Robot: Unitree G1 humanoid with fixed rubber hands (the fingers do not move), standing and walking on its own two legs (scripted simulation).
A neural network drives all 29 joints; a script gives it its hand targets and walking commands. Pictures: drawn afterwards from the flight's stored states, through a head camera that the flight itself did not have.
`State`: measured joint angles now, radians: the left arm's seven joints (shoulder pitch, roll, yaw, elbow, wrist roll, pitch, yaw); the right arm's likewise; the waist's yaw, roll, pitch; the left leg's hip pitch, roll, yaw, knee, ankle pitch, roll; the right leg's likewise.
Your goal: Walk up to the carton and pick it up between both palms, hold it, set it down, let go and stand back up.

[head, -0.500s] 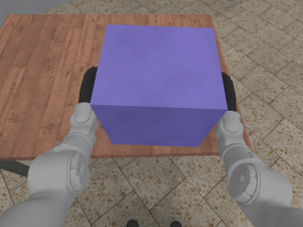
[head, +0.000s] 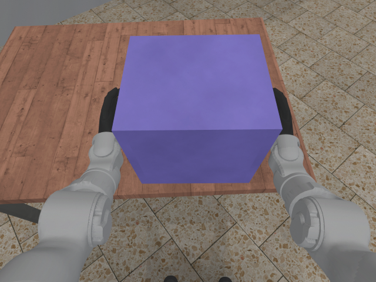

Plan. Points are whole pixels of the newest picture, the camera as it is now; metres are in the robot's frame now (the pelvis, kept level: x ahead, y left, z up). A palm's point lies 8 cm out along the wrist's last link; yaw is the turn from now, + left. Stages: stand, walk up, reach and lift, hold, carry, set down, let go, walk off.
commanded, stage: reach and lift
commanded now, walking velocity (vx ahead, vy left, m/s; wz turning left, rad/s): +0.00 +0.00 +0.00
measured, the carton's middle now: (195, 116) +0.48 +0.02 +0.01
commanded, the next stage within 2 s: none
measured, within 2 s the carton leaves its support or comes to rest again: leaves its support in 0.40 s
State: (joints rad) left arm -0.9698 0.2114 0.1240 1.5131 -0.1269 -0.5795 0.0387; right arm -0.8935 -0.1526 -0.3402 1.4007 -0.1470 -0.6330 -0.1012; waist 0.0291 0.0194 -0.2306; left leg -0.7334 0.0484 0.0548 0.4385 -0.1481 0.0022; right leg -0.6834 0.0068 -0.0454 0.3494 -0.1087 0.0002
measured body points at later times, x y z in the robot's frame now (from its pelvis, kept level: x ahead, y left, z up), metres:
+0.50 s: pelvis -0.01 -0.01 +0.00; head +0.03 -0.01 +0.45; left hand +0.40 +0.19 +0.06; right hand +0.41 -0.18 +0.06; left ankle +0.01 +0.11 -0.73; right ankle +0.00 -0.12 -0.73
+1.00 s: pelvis -0.01 +0.00 +0.02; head -0.04 +0.01 +0.46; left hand +0.41 +0.20 +0.18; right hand +0.42 -0.17 +0.18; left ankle +0.01 +0.11 -0.73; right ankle +0.00 -0.12 -0.73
